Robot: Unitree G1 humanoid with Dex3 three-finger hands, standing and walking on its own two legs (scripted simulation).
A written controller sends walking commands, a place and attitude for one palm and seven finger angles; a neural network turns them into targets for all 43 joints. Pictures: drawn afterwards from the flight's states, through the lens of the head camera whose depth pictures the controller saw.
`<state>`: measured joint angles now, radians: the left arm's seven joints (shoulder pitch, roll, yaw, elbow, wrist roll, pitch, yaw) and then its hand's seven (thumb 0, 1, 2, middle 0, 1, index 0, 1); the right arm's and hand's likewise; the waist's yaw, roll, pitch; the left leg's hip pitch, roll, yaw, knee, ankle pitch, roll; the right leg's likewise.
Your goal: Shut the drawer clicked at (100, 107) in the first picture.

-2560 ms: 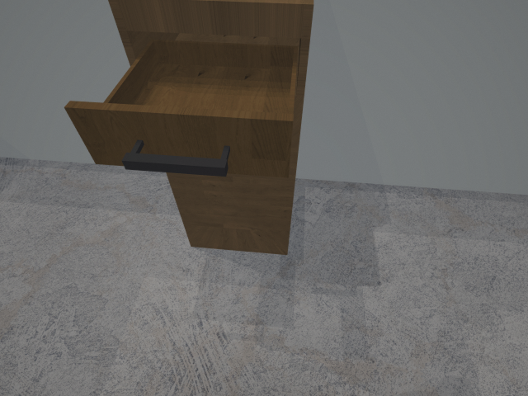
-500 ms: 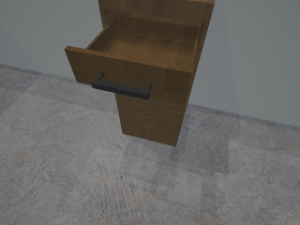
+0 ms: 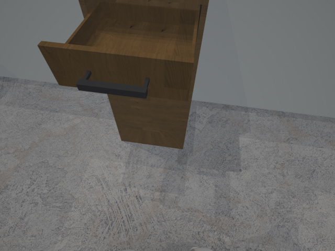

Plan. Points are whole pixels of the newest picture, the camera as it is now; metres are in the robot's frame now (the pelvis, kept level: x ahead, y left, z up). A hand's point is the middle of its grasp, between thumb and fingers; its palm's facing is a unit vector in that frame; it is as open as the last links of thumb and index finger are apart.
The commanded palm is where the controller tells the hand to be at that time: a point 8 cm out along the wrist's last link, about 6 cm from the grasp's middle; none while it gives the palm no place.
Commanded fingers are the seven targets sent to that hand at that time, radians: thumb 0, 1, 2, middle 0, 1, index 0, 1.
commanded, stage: take the last steps up to it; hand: left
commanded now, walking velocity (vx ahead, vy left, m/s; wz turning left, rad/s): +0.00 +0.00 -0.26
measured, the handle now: (114, 83) +0.49 +0.17 +0.10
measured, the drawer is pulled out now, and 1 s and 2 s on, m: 0.30 0.30 0.30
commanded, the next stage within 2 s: come to a stop and stand still in 0.52 s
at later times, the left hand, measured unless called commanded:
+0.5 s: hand out of the picture +0.09 +0.15 -0.17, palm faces -0.03 -0.99 -0.17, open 7.4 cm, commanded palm none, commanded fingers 0.00 0.90 0.90 -0.20 -0.30 -0.20 -0.30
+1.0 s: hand (126, 226) +0.20 +0.13 -0.17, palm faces +0.00 -0.97 -0.26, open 7.3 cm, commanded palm none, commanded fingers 0.00 0.90 0.90 -0.20 -0.30 -0.20 -0.30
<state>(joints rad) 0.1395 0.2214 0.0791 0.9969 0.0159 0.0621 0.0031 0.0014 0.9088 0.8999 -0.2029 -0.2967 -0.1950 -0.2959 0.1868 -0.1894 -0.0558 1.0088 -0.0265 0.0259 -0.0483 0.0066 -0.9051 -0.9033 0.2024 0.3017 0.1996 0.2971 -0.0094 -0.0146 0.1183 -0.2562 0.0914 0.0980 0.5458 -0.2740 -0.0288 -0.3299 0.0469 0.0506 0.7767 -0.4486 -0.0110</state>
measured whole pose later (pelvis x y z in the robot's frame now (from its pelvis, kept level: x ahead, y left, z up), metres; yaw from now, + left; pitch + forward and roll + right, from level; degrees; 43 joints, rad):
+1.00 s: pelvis +0.14 -0.06 +0.00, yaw -3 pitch +0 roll +1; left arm 0.18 0.17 0.06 1.03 0.02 0.02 0.04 0.00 0.92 0.90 -0.20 -0.30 -0.20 -0.30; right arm 0.16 -0.17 -0.06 1.02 -0.01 0.05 -0.05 0.01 -0.92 -0.90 0.20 0.30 0.20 0.30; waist 0.01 0.01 0.11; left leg -0.26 0.05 0.07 0.60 -0.30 -0.03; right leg -0.18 0.00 -0.07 0.55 -0.39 -0.04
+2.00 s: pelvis +0.11 -0.02 +0.01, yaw -7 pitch -1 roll +0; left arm 0.34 0.15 -0.04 1.09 0.01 0.00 0.03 0.00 0.91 0.90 -0.20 -0.30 -0.19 -0.30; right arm 0.33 -0.16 0.02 1.11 0.00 -0.01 -0.02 0.01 -0.91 -0.90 0.20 0.30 0.20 0.30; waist -0.01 -0.01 0.02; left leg -0.20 -0.02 0.09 0.43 -0.22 0.04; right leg -0.22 -0.01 0.01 0.46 -0.23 0.01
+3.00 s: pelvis +0.15 -0.05 +0.01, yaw -6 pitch -1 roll +1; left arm 0.28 0.17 -0.01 1.09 0.01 -0.01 0.03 0.00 0.91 0.90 -0.20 -0.30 -0.19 -0.30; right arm 0.28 -0.14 0.02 1.14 0.00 -0.02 -0.04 0.01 -0.91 -0.90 0.20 0.30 0.20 0.30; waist 0.00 -0.02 0.02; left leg -0.13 0.01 0.07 0.42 -0.27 0.01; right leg -0.15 0.01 0.00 0.45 -0.28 -0.02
